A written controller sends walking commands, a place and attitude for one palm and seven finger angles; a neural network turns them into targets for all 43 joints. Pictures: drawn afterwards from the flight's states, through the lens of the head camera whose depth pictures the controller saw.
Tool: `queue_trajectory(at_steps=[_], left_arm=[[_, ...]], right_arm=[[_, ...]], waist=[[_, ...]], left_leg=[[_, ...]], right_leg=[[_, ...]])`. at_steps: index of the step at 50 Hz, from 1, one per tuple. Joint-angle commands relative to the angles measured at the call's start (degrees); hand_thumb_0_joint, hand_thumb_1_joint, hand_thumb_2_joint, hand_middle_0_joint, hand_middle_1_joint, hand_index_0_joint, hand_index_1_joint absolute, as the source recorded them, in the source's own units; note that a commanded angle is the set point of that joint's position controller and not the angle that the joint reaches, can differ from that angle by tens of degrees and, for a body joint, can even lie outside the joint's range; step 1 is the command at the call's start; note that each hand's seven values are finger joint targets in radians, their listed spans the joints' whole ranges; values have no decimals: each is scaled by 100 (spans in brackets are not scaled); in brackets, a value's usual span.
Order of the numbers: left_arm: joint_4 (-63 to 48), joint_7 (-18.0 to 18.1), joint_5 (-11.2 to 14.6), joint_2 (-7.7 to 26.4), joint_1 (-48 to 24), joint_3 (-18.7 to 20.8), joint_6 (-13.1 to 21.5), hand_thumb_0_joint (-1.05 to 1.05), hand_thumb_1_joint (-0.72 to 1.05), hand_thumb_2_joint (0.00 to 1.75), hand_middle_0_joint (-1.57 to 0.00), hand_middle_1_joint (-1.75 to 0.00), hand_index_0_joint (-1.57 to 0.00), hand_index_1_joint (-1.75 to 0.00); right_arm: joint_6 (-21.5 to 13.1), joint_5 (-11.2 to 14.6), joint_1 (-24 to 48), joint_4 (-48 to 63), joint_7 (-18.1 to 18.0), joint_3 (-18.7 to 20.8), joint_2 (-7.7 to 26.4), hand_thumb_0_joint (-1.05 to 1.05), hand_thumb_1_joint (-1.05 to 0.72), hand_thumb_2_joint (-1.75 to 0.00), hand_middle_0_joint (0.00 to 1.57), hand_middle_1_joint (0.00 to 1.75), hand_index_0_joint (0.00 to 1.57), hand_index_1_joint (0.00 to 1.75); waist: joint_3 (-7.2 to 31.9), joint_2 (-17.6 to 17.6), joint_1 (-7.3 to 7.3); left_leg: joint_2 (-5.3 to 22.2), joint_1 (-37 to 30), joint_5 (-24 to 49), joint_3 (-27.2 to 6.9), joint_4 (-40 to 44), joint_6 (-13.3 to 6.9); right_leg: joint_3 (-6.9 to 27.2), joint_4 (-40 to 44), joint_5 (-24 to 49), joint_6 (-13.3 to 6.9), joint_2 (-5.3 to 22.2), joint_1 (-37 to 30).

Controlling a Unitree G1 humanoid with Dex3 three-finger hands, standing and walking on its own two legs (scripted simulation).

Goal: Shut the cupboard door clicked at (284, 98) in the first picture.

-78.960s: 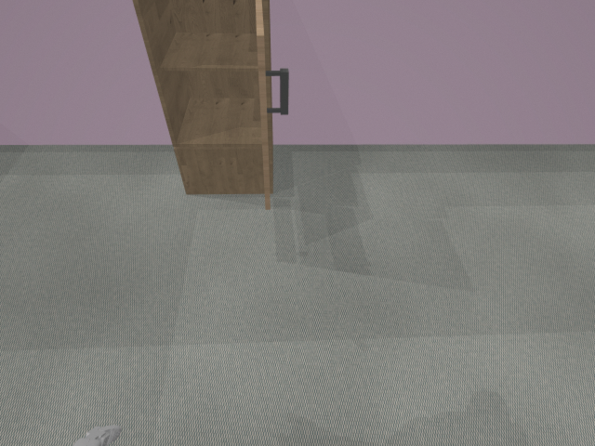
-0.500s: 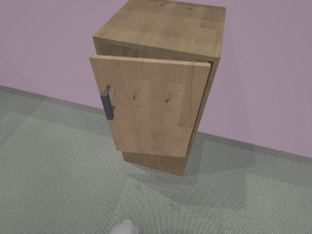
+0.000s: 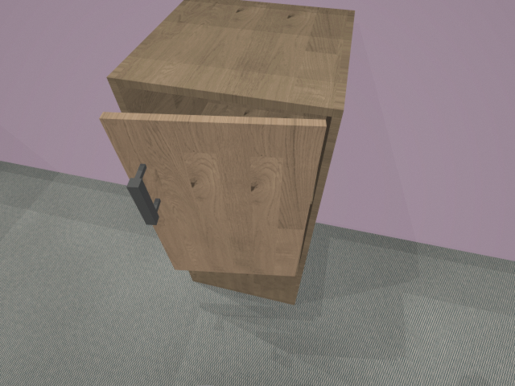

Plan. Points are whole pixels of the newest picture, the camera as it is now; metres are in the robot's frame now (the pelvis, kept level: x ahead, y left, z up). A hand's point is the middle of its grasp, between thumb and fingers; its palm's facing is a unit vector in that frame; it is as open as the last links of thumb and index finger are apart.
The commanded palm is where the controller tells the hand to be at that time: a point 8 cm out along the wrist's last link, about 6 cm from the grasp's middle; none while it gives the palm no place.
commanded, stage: come to a stop and stand still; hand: left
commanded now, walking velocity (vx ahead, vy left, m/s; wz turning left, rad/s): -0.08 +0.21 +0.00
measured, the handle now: (147, 195) +0.45 +0.26 -0.03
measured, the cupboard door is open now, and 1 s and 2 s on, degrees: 10 10 10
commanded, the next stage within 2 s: look again from close up in 0.80 s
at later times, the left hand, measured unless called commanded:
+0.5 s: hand out of the picture -0.03 +0.21 -0.17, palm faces +0.11 -0.97 -0.20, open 7.4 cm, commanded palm none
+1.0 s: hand out of the picture -0.05 +0.18 -0.17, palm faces +0.03 -0.99 -0.17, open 7.3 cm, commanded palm none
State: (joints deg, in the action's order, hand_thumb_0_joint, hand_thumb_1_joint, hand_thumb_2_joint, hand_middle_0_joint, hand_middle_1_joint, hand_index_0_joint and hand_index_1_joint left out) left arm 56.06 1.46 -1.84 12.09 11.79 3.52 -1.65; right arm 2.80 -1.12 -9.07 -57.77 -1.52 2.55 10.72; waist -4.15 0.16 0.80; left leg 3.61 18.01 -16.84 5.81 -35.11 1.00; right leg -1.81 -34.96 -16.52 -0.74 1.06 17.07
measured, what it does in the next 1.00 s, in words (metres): steps on the spot: left foot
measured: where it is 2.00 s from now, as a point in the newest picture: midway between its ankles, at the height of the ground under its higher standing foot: outside the picture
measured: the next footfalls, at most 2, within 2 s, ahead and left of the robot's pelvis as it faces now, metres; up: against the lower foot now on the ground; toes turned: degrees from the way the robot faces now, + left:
left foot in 0.42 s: -0.04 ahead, +0.14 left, +0.00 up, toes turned +4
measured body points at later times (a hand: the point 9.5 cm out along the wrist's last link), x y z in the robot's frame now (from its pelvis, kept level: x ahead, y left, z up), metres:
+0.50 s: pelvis -0.05 +0.02 +0.01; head -0.04 +0.04 +0.46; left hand -0.04 +0.26 -0.15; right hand +0.01 -0.21 -0.13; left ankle -0.08 +0.14 -0.73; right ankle +0.01 -0.10 -0.72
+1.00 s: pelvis -0.03 +0.03 +0.01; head -0.01 +0.02 +0.46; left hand -0.05 +0.24 -0.15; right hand -0.05 -0.19 -0.15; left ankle -0.08 +0.14 -0.73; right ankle +0.01 -0.10 -0.73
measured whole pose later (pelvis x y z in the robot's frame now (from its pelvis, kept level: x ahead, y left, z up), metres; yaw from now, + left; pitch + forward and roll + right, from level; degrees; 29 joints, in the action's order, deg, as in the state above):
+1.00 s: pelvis -0.03 +0.03 +0.01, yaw +1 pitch +0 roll +0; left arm 64.7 1.9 -1.1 7.0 17.2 -0.7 0.6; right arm -0.5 -1.1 -19.9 -61.1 -1.2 -0.2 8.4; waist -1.6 0.6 -0.3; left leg 1.3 9.1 -19.4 1.9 -28.1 0.5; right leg -0.9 -27.8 -11.1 0.8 1.4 17.0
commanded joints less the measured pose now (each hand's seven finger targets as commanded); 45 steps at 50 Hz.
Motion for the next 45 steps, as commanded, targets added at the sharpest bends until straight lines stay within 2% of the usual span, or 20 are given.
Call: queue_trajectory(at_steps=[1,2,4,6,13,15,17,18,19,20,21,22,23,24,28,31,32,37,44,45], left_arm=[[-171,45,-14,1001,429,86,167,0,90,90,-20,-30,-20,-30],[-184,83,-17,907,313,111,176,0,90,90,-20,-30,-20,-30],[-205,96,19,855,182,87,179,0,90,90,-20,-30,-20,-30],[-224,110,34,904,240,112,186,0,90,90,-20,-30,-20,-30],[-109,134,-10,985,524,179,178,0,90,90,-20,-30,-20,-30],[-82,111,-20,999,440,187,165,0,90,90,-20,-30,-20,-30],[-54,91,-3,909,210,165,139,0,90,90,-20,-30,-20,-30],[-44,75,40,860,95,135,116,0,90,90,-20,-30,-20,-30],[-65,65,84,670,51,86,88,0,90,90,-20,-30,-20,-30],[-86,40,127,432,79,30,45,0,90,90,-20,-30,-20,-30],[-78,20,125,287,79,-11,6,0,90,90,-20,-30,-20,-30],[-68,-9,67,238,125,-9,-4,0,90,90,-20,-30,-20,-30],[42,-30,34,253,233,-5,-19,0,90,90,-20,-30,-20,-30],[147,-39,7,289,216,-12,-54,0,90,90,-20,-30,-20,-30],[366,-60,46,293,502,-91,29,0,90,90,-20,-30,-20,-30],[473,-51,48,359,534,-110,61,0,90,90,-20,-30,-20,-30],[496,-49,36,335,580,-113,73,0,90,90,-20,-30,-20,-30],[607,-18,74,254,677,-144,139,0,90,90,-20,-30,-20,-30],[741,14,114,108,772,-168,215,0,90,90,-20,-30,-20,-30],[906,285,58,234,1220,-289,379,0,90,90,-20,-30,-20,-30]], right_arm=[[52,57,-145,401,32,154,356,0,-90,-90,20,30,20,30],[77,41,-226,369,24,157,361,0,-90,-90,20,30,20,30],[58,45,-195,292,47,150,524,0,-90,-90,20,30,20,30],[62,45,-230,296,77,145,541,0,-90,-90,20,30,20,30],[-25,72,-137,340,109,50,420,0,-90,-90,20,30,20,30],[-60,85,-308,287,104,39,367,0,-90,-90,20,30,20,30],[-92,87,-646,131,92,25,307,0,-90,-90,20,30,20,30],[-130,82,-896,12,82,5,313,0,-90,-90,20,30,20,30],[-178,71,-996,-43,64,13,445,0,-90,-90,20,30,20,30],[-207,21,-899,3,42,48,698,0,-90,-90,20,30,20,30],[-184,-18,-586,103,15,52,913,0,-90,-90,20,30,20,30],[-157,-29,-344,215,7,49,941,0,-90,-90,20,30,20,30],[-164,-45,-135,199,18,8,914,0,-90,-90,20,30,20,30],[-191,-27,-60,172,16,3,860,0,-90,-90,20,30,20,30],[-237,28,-358,24,-27,-50,659,0,-90,-90,20,30,20,30],[-219,43,-615,-47,-1,-44,621,0,-90,-90,20,30,20,30],[-216,51,-688,-72,-1,-40,613,0,-90,-90,20,30,20,30],[-266,66,-1085,-231,-15,-89,410,0,-90,-90,20,30,20,30],[-374,67,-1322,-413,-59,-148,250,0,-90,-90,20,30,20,30],[-517,68,-654,-56,26,-156,503,0,-90,-90,20,30,20,30]], waist=[[562,-782,31],[626,-1026,-33],[562,-917,-11],[734,-816,33],[883,-1049,280],[880,-1064,210],[744,-1091,25],[718,-940,-114],[672,-518,-132],[476,432,-80],[151,904,12],[-99,666,128],[-41,552,215],[-291,947,196],[-284,632,172],[-365,236,89],[-456,-8,81],[-154,-253,-18],[239,-49,-27],[241,704,138]], left_leg=[[-367,351,-1725,-716,-2188,-4],[-354,540,-1629,-800,-2443,19],[-321,845,-1217,-839,-2824,117],[-335,905,-979,-828,-2762,197],[-328,456,-1107,-568,-913,240],[-373,85,-920,-455,-246,185],[-403,-718,-196,-349,768,144],[-407,-1245,362,-301,1336,94],[-149,-1538,426,-522,1591,10],[462,-1215,93,-1295,1936,-202],[971,-270,-620,-1728,2377,-457],[1074,486,-1181,-1699,2536,-560],[805,701,-1618,-1546,2576,-494],[652,761,-1630,-1453,2647,-437],[363,185,-699,-1040,2260,-320],[228,227,-1264,-1007,2241,-270],[206,105,-1146,-958,2188,-269],[108,-348,-508,-765,1925,-247],[201,-605,419,-738,1836,-202],[393,-360,1031,-376,871,-55]], right_leg=[[1791,1572,3607,-1214,2063,-278],[1774,1477,3763,-1196,1961,-419],[1455,1301,4170,-1131,1761,-797],[1248,1308,3969,-1032,1720,-1106],[1327,1491,3294,-1042,1701,-1635],[1326,1532,2765,-982,1595,-1433],[1176,1493,1764,-720,1356,-738],[990,1432,1064,-490,1175,-354],[816,1275,235,-272,872,38],[541,1009,-327,-50,441,295],[169,804,-328,105,201,-89],[59,624,-112,120,187,-556],[77,613,-41,98,132,-765],[54,584,122,98,143,-736],[267,1074,654,52,189,-701],[456,1390,66,77,260,-625],[488,1470,48,70,230,-449],[641,1733,3,46,352,-398],[509,1508,966,-26,415,-771],[483,981,2201,-74,700,-794]])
